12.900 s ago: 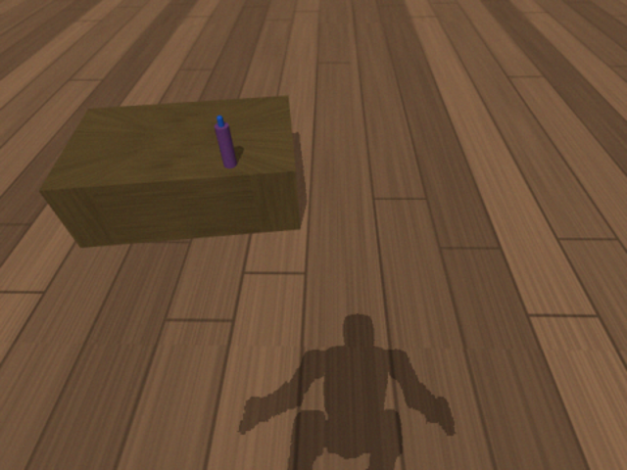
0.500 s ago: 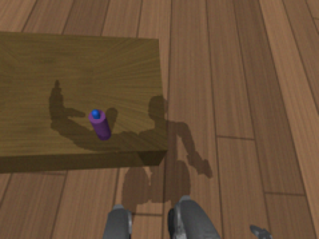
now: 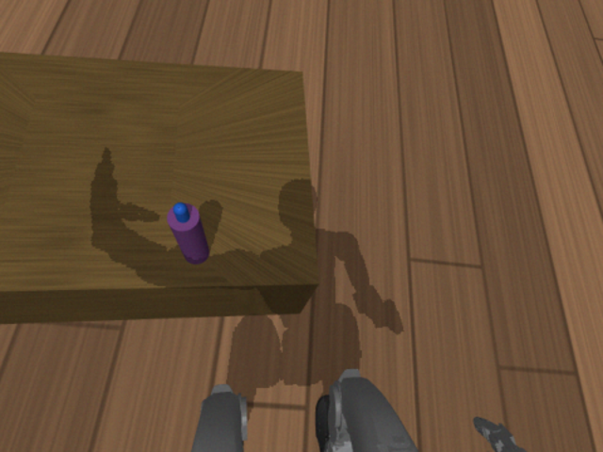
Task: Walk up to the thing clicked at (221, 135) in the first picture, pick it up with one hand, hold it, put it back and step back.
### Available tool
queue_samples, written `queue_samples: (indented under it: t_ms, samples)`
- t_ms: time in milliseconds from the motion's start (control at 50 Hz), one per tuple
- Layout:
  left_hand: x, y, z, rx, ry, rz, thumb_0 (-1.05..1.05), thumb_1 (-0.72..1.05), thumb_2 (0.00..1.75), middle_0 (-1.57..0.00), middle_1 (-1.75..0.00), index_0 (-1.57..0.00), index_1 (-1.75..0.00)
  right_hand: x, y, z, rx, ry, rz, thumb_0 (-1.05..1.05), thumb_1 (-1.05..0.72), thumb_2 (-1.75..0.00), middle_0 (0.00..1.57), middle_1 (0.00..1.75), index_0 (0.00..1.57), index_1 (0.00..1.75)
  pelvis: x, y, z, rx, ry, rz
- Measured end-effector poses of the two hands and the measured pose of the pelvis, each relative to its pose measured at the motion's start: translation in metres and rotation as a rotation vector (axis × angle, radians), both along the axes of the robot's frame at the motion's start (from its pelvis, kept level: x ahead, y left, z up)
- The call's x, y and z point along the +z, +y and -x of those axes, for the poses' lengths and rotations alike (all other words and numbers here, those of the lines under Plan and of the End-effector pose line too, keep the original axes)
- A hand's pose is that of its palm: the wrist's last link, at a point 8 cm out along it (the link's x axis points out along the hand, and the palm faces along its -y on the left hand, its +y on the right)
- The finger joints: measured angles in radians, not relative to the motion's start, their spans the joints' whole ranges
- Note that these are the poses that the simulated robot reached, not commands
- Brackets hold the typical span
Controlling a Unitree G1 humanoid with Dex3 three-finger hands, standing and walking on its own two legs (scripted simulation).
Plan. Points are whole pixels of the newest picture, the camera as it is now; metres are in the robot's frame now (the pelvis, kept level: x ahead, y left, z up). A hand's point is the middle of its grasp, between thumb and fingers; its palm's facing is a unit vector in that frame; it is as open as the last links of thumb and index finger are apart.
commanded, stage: go down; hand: left
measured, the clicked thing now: (189, 232) +0.49 +0.17 -0.23
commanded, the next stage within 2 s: approach in 1.94 s
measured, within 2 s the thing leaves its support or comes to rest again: neither
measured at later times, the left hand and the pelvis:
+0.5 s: hand out of the picture +0.43 +0.37 +0.06, palm faces +0.14 -0.99 -0.03, open 17.1 cm; pelvis +0.00 +0.00 +0.00, yaw +0 degrees
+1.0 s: hand out of the picture +0.42 +0.38 +0.06, palm faces +0.13 -0.99 -0.02, open 17.1 cm; pelvis +0.00 +0.00 +0.00, yaw +0 degrees
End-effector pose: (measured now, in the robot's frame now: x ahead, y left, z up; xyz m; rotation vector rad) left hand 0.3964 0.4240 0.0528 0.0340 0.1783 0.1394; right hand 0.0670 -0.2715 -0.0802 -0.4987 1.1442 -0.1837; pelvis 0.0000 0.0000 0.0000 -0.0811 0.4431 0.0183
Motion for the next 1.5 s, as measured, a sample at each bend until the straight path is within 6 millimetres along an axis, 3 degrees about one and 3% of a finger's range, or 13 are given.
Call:
queue_samples:
  t_ms: [780,980,1340,1500]
  samples:
    - [0.004,-0.002,0.002,-0.007,-0.084,0.022,-0.01,-0.45,0.05,-0.05,-0.04,-0.05,-0.05,-0.002,0.002,-0.005,0.001,-0.018,-0.001,0.01,-0.91,-0.90,0.21,0.30,0.21,0.30,-0.002,0.000,-0.001,-0.001,0.002,-0.001]
    - [0.013,0.005,0.005,-0.003,-0.104,0.014,-0.01,-0.44,0.06,-0.05,-0.04,-0.05,-0.05,-0.002,0.005,-0.007,0.003,-0.038,-0.001,0.01,-0.91,-0.90,0.21,0.30,0.21,0.30,-0.002,0.002,0.001,-0.001,-0.004,0.001]
    - [0.012,0.001,-0.009,-0.019,-0.148,0.025,-0.01,-0.44,0.06,-0.04,-0.04,-0.04,-0.04,-0.007,0.008,0.000,-0.002,-0.007,-0.002,0.01,-0.91,-0.90,0.21,0.30,0.21,0.30,-0.006,0.004,0.001,-0.001,0.014,0.005]
    - [0.015,0.003,-0.002,-0.008,-0.119,0.030,-0.01,-0.43,0.06,-0.04,-0.05,-0.04,-0.05,-0.005,0.009,0.000,-0.017,-0.018,-0.014,0.01,-0.91,-0.90,0.21,0.30,0.21,0.30,-0.002,0.004,-0.002,-0.004,0.005,0.002]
